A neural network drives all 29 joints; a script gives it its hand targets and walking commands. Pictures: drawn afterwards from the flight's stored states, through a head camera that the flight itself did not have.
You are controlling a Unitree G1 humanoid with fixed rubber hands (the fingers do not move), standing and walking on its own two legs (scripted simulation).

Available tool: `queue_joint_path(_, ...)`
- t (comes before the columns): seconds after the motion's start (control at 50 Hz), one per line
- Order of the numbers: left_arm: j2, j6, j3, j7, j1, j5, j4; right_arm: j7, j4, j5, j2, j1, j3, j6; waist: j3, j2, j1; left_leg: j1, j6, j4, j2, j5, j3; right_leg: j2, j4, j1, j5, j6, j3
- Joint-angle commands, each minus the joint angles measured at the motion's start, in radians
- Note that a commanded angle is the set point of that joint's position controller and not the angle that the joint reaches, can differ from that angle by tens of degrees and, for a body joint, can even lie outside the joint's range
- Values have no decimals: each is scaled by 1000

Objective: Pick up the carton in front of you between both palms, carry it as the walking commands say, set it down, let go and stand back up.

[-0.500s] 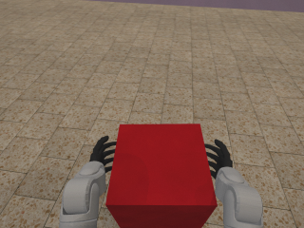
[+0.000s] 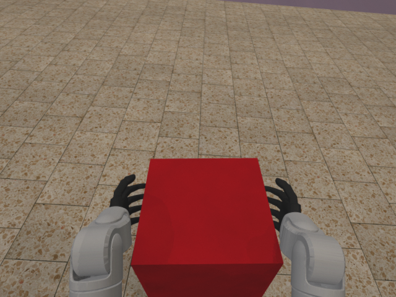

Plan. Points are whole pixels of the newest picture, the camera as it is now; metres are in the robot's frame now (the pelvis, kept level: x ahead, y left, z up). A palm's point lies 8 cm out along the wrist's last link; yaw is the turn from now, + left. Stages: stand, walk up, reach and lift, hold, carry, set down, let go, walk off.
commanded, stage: carry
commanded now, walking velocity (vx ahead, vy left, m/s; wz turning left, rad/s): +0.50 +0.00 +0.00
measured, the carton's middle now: (204, 236) +0.25 +0.00 +0.00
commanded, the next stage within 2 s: none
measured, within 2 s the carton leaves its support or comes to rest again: neither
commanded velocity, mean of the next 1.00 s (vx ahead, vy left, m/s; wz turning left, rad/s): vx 0.12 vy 0.00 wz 0.00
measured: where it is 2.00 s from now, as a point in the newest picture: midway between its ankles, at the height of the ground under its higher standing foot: (193, 272)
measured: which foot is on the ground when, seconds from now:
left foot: down 0.00-0.40, up 0.42-0.68, down 0.70-1.00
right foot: up 0.00-0.36, down 0.38-1.00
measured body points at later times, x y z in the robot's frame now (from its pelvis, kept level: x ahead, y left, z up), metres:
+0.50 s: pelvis +0.29 -0.04 +0.00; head +0.31 -0.06 +0.45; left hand +0.54 +0.12 +0.07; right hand +0.57 -0.18 +0.06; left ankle +0.16 +0.08 -0.67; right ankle +0.38 -0.12 -0.74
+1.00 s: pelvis +0.43 -0.01 +0.00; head +0.41 +0.00 +0.45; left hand +0.70 +0.15 +0.08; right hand +0.71 -0.15 +0.08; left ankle +0.42 +0.09 -0.74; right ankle +0.38 -0.12 -0.74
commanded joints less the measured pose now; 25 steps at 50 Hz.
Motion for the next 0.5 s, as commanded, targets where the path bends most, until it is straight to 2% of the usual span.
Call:
queue_joint_path(0.0, -955, -87, -742, -186, -402, -326, -116, 225, -140, 350, 963, -379, 696, -34, -260, 143, 2, 381, 33, -326, 250, -7, -288, -47, -104, -224, 181, -8, 7)
queue_joint_path(0.04, -949, -96, -742, -181, -379, -311, -118, 229, -142, 348, 938, -356, 699, -37, -213, 148, 2, 375, 44, -361, 238, -28, -251, -44, -188, -248, 230, 3, -12)
queue_joint_path(0.1, -904, -93, -734, -173, -358, -300, -127, 229, -150, 344, 882, -337, 699, -33, -140, 149, 2, 395, 54, -377, 216, 24, -190, -36, -364, -280, 302, 15, -47)
queue_joint_path(0.16, -854, -76, -734, -168, -370, -311, -164, 219, -167, 338, 836, -327, 693, -20, -97, 159, 0, 413, 50, -360, 200, 121, -150, -19, -484, -256, 354, 8, -87)
queue_joint_path(0.22, -800, -49, -721, -168, -362, -320, -164, 204, -160, 319, 791, -305, 674, 1, -67, 169, -4, 439, 44, -319, 197, 190, -123, -5, -569, -229, 349, -8, -121)
queue_joint_path(0.24, -783, -41, -713, -168, -359, -321, -157, 198, -156, 312, 777, -300, 668, 8, -57, 173, -5, 443, 38, -301, 197, 212, -117, 1, -598, -204, 344, -14, -130)
queue_joint_path(0.26, -768, -33, -702, -168, -354, -321, -147, 193, -151, 303, 768, -296, 663, 15, -52, 171, -5, 447, 23, -244, 187, 310, -95, 11, -631, -160, 343, -20, -147)
queue_joint_path(0.28, -757, -28, -691, -169, -337, -322, -131, 189, -149, 298, 762, -300, 660, 21, -74, 150, 6, 433, -2, -127, 160, 472, -52, 49, -683, -53, 368, -22, -186)
queue_joint_path(0.3, -750, -26, -679, -169, -321, -318, -117, 186, -145, 294, 757, -295, 657, 27, -135, 111, 23, 377, -47, 44, 113, 553, 0, 81, -728, 132, 416, -25, -210)
queue_joint_path(0.32, -743, -24, -667, -172, -312, -311, -111, 184, -140, 294, 746, -295, 656, 31, -232, 31, 37, 227, -98, 229, 69, 369, -7, -33, -707, 382, 623, -46, -93)
queue_joint_path(0.34, -737, -26, -661, -174, -293, -310, -98, 184, -150, 299, 755, -304, 666, 35, -332, -205, 42, -24, -132, 491, -21, -15, -29, -262, -693, 608, 913, -149, 236)
queue_joint_path(0.36, -755, -30, -663, -178, -286, -318, -90, 188, -141, 306, 778, -298, 685, 35, -352, -287, 40, -151, -130, 641, -66, -368, -111, -358, -751, 643, 1118, -242, 387)
queue_joint_path(0.38, -801, -37, -676, -185, -302, -327, -97, 193, -129, 311, 819, -299, 697, 27, -365, -166, 33, -167, -107, 671, -19, -386, -195, -352, -753, 615, 1098, -247, 314)
queue_joint_path(0.4, -850, -53, -688, -194, -311, -333, -103, 201, -137, 317, 866, -313, 711, 14, -354, -106, 30, -152, -93, 616, 10, -362, -203, -305, -748, 563, 1055, -190, 219)
queue_joint_path(0.42, -901, -71, -703, -202, -343, -345, -120, 207, -148, 327, 912, -334, 726, -2, -334, -94, 28, -118, -89, 516, 34, -333, -214, -292, -768, 496, 1008, -158, 159)
queue_joint_path(0.44, -937, -89, -710, -208, -357, -349, -136, 211, -161, 337, 954, -353, 744, -19, -333, -103, 24, -65, -89, 389, 38, -293, -217, -246, -808, 434, 909, -122, 95)
queue_joint_path(0.48, -960, -110, -719, -216, -364, -360, -158, 208, -187, 333, 988, -361, 760, -44, -323, -136, 23, 23, -99, 239, 8, -267, -173, -195, -821, 361, 841, -110, 11)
